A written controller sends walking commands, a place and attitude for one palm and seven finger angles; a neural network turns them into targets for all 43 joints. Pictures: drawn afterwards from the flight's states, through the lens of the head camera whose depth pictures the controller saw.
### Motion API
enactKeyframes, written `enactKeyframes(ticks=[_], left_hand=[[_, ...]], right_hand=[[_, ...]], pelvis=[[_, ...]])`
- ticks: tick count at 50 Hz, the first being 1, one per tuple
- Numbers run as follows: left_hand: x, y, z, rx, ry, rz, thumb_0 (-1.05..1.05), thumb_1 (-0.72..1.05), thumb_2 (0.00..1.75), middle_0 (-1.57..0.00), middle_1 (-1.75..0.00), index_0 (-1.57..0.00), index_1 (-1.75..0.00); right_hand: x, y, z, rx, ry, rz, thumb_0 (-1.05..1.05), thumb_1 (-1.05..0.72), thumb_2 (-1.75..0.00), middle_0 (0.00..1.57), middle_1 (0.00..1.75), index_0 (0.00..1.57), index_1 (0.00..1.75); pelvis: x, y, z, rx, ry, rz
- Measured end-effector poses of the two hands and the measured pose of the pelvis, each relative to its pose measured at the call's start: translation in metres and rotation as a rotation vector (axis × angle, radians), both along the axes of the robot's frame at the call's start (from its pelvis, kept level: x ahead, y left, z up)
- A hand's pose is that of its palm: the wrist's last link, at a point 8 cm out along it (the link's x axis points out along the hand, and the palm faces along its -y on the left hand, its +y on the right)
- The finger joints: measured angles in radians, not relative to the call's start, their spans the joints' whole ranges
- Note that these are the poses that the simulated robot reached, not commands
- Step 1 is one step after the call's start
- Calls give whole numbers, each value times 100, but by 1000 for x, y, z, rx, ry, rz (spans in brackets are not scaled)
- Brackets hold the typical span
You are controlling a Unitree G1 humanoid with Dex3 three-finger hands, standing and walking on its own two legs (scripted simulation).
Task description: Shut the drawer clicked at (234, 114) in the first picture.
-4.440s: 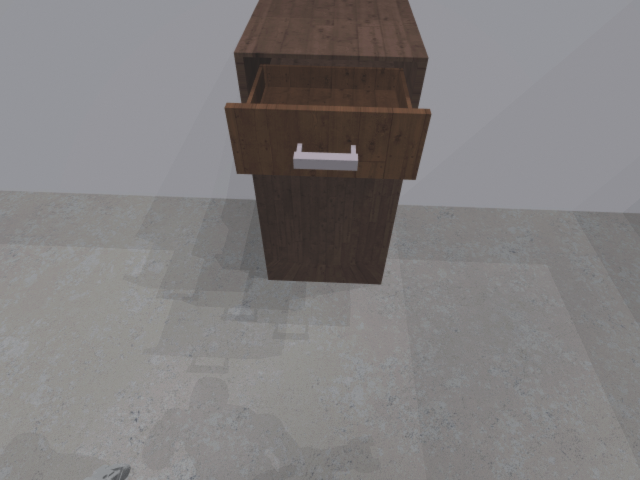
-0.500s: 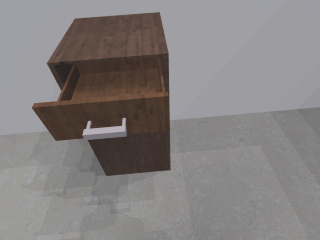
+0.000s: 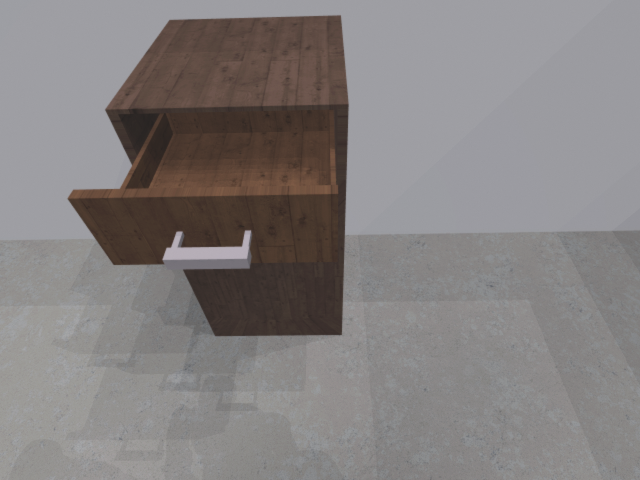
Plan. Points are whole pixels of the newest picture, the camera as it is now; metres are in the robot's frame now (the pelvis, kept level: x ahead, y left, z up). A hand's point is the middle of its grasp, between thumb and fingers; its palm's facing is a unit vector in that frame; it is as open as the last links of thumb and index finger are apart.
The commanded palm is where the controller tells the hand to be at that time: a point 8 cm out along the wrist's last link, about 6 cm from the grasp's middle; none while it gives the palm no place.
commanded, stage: shuffle to correct the standing spot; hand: left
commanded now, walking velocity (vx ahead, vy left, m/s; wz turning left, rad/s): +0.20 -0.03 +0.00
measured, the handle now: (210, 247) +0.44 +0.20 +0.02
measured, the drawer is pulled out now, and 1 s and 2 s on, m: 0.23 0.23 0.23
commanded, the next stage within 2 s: come to a stop and stand still in 0.32 s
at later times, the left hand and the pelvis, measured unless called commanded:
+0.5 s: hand out of the picture +0.01 +0.19 -0.19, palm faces +0.09 -0.98 -0.18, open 7.3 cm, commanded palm none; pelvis +0.07 +0.02 -0.02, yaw +1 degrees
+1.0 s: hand out of the picture +0.13 +0.16 -0.16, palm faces +0.04 -0.97 -0.26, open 7.3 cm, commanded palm none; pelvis +0.08 -0.02 +0.00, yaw +1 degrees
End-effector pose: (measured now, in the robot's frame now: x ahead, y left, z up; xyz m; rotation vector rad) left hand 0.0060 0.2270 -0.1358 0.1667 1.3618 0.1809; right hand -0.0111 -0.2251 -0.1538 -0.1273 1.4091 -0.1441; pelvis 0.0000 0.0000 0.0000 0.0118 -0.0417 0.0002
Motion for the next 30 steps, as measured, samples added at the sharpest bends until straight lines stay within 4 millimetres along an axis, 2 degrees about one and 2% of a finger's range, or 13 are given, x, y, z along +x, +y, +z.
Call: enactKeyframes(ticks=[8, 13, 16, 18, 22, 26, 28, 30], left_hand=[[-12, 6, -12, -40, 64, 23, 0, 91, 90, -20, -30, -20, -30], [3, 9, -13, -20, 71, 19, 0, 91, 90, -20, -30, -20, -30], [15, 8, -11, -5, 34, 41, 0, 91, 90, -20, -30, -20, -30], [17, 7, -9, 0, 18, 61, 0, 91, 90, -20, -30, -20, -30], [7, 5, -10, -20, 72, 88, 0, 91, 90, -19, -30, -20, -30], [2, 8, -26, -61, 170, 85, 0, 91, 90, -20, -30, -20, -30], [12, 10, -28, -61, 193, 65, 0, 91, 90, -20, -30, -20, -30], [30, 11, -25, -54, 170, 51, 0, 91, 90, -20, -30, -20, -30]], right_hand=[[-6, 18, 0, 9, 31, -13, 0, -91, -90, 19, 30, 20, 29], [-11, 30, -6, 43, 76, -46, 0, -91, -90, 20, 30, 20, 29], [-5, 33, -10, 64, 115, -33, 0, -91, -90, 20, 30, 20, 29], [11, 33, -8, 64, 119, -6, 0, -91, -90, 20, 30, 20, 29], [66, 28, -2, 25, 36, 38, 2, -92, -90, 20, 30, 20, 29], [109, 17, -2, -54, -94, 27, 3, -95, -90, 20, 30, 20, 29], [119, 15, 3, -68, -128, 12, 3, -94, -90, 20, 30, 20, 29], [125, 16, 8, -68, -137, 11, 2, -94, -90, 20, 30, 20, 29]], pelvis=[[15, 10, -6, 2, 9, -7], [32, 7, -11, 8, 27, -7], [42, 4, -12, 0, 35, 16], [47, 5, -10, 0, 35, 29], [60, 13, -6, 2, 30, 29], [77, 25, -18, -6, 15, 5], [83, 25, -17, 5, 9, -13], [87, 22, -12, 6, 12, -13]])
